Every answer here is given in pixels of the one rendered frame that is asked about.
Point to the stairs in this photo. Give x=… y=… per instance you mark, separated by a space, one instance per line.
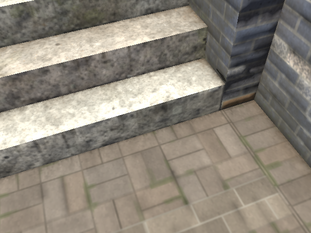
x=79 y=75

